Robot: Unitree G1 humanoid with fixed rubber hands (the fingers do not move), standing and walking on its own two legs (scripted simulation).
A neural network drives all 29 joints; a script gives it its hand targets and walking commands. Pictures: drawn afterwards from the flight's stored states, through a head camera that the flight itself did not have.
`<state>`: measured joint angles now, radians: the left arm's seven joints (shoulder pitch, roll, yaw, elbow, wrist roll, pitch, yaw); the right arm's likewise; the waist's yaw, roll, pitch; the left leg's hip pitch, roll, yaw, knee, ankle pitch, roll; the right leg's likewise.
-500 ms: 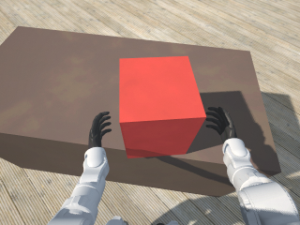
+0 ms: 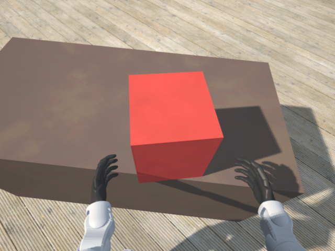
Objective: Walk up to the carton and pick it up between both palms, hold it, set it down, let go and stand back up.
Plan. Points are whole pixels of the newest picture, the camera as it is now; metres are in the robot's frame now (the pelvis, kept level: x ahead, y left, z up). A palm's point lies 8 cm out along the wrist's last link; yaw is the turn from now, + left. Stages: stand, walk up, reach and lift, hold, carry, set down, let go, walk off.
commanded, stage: set down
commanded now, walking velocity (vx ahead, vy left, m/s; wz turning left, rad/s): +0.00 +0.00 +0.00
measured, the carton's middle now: (168, 130) +0.43 +0.01 -0.04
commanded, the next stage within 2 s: none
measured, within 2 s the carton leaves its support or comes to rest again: neither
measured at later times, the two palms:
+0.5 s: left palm (95, 205) +0.22 +0.17 -0.03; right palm (278, 217) +0.21 -0.25 -0.04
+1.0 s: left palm (92, 214) +0.20 +0.18 -0.04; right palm (271, 227) +0.19 -0.23 -0.04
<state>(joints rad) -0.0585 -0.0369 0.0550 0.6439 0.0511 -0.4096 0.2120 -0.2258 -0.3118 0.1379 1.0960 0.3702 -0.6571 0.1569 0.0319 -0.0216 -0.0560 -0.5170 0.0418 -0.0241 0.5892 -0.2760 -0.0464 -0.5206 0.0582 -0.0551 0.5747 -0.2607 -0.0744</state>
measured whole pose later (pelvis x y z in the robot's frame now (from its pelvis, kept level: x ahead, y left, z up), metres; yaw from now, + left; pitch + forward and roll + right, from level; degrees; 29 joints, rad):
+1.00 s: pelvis +0.02 +0.01 +0.01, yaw -1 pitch +0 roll +0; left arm 0.21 0.01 -0.03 0.54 0.05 -0.32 0.23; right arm 0.10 -0.29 0.12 0.91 0.34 -0.56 0.18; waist 0.03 -0.05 0.02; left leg -0.18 0.02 0.00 0.45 -0.27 -0.03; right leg -0.21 0.06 0.01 0.47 -0.27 -0.06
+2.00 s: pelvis +0.03 +0.03 +0.02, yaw -2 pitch -1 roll +0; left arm 0.25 0.11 -0.01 0.50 0.02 -0.07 0.12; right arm 0.15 -0.24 0.04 0.83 0.14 -0.35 0.10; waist 0.01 -0.02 0.05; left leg -0.09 0.01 0.01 0.36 -0.25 0.00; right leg -0.10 0.04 0.02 0.33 -0.21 -0.03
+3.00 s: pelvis +0.02 +0.04 +0.02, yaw -1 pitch -2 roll +0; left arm 0.16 0.34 0.04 0.82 0.03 0.00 0.01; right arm 0.20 -0.34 -0.02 0.87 -0.02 -0.03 -0.02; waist 0.00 -0.03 0.01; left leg -0.14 0.00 0.01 0.44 -0.28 0.01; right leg -0.14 0.03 0.01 0.42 -0.25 -0.02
